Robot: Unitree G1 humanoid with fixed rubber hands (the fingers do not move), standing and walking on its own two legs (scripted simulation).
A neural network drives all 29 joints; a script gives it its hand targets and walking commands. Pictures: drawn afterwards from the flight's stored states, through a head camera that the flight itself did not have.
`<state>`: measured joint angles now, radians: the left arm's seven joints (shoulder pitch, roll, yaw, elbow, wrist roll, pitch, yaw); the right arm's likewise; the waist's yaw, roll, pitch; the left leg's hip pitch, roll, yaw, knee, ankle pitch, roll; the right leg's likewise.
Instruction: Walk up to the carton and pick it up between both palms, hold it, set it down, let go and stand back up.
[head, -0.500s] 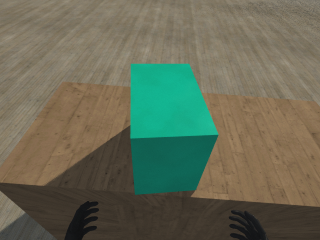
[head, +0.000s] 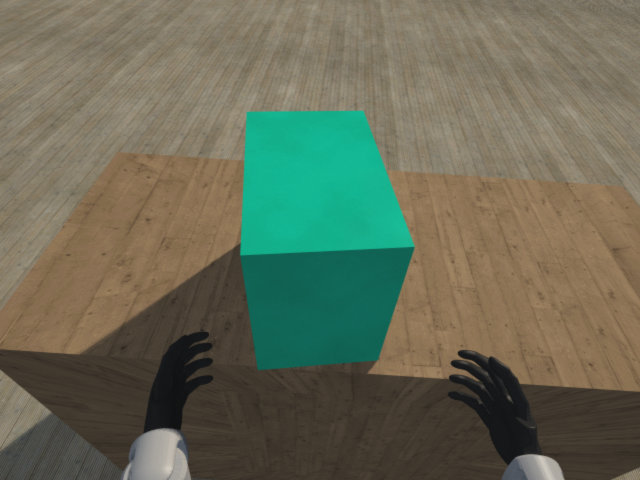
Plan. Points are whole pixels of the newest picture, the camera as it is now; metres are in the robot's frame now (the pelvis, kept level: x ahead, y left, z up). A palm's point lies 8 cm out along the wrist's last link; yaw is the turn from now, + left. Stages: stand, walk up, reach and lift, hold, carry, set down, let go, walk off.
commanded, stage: reach and lift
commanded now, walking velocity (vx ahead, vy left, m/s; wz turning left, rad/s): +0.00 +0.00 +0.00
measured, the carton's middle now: (312, 236) +0.46 +0.07 +0.05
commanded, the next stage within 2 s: none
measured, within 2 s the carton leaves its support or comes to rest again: neither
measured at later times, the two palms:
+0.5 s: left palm (160, 339) +0.25 +0.21 +0.08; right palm (494, 341) +0.30 -0.16 +0.07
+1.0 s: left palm (160, 272) +0.30 +0.22 +0.13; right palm (489, 264) +0.37 -0.15 +0.13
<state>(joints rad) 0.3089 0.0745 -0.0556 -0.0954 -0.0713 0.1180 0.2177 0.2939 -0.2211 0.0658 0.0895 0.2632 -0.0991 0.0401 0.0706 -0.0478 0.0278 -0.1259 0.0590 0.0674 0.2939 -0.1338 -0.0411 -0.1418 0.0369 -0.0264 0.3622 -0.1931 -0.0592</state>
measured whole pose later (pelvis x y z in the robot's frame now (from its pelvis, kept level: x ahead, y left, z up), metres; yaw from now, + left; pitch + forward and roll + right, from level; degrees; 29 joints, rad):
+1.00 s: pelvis -0.01 +0.00 +0.00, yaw +0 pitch +0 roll +1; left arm -0.33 0.12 0.20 -0.20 -0.12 0.80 0.17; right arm -0.45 -0.35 0.11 0.20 0.43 0.38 -0.13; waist 0.07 -0.03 0.04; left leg -0.18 0.07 0.07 0.30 -0.12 -0.05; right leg -0.19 0.05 -0.03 0.36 -0.17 -0.06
